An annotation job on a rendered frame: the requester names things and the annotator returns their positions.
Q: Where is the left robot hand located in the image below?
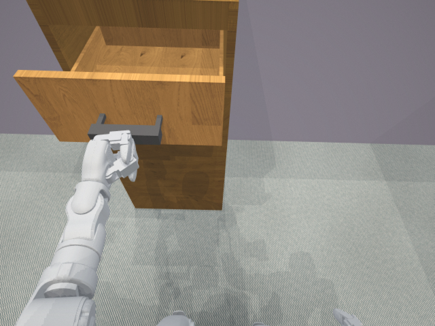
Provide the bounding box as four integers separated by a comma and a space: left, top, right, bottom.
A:
82, 130, 139, 189

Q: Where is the robot left forearm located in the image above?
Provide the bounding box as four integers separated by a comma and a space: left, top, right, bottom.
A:
15, 181, 111, 326

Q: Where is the handle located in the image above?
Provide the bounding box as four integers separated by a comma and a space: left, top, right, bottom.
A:
88, 113, 163, 145

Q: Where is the right robot hand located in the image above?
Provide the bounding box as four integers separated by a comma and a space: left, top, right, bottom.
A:
333, 308, 362, 326

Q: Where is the drawer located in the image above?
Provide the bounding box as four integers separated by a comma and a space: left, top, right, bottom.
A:
13, 26, 225, 146

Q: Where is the left robot shin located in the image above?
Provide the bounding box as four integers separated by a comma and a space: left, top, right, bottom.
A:
172, 310, 186, 316

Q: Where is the robot left upper arm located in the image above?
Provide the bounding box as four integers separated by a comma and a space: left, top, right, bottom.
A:
19, 296, 96, 326

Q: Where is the cabinet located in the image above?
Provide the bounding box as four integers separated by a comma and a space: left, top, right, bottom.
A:
26, 0, 239, 211

